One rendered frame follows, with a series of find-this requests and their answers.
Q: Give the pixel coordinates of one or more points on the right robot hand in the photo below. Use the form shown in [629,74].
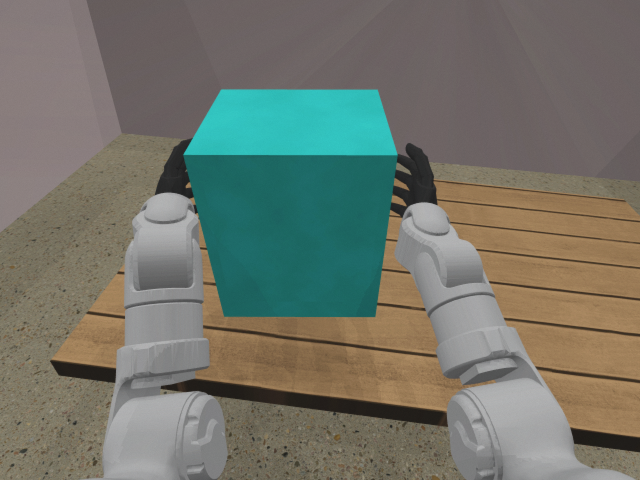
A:
[420,182]

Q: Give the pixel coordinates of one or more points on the carton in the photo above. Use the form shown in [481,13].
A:
[293,190]

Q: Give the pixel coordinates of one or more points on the robot left upper arm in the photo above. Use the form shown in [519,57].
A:
[178,436]

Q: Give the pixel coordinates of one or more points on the robot right upper arm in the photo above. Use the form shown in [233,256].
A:
[514,430]

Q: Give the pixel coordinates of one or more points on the table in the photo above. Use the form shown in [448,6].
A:
[565,271]

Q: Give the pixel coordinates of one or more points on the right robot forearm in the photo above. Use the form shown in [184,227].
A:
[474,342]

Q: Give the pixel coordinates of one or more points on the left robot hand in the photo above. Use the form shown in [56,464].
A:
[174,178]

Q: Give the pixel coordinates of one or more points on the left robot forearm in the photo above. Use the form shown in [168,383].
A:
[163,293]

